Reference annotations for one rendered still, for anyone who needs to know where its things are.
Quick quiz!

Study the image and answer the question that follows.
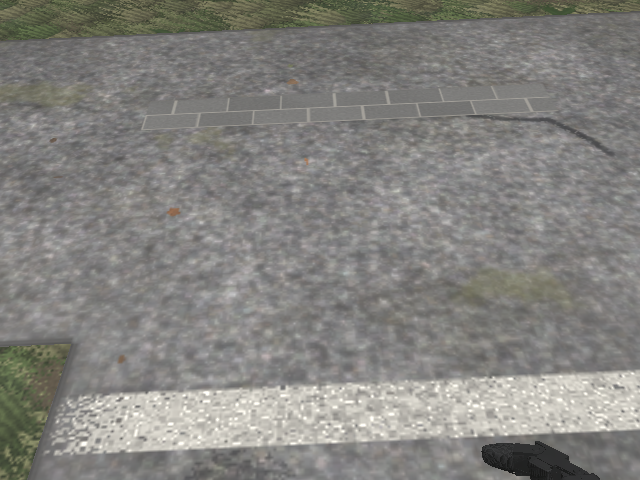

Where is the right robot hand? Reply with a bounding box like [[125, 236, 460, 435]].
[[481, 441, 600, 480]]

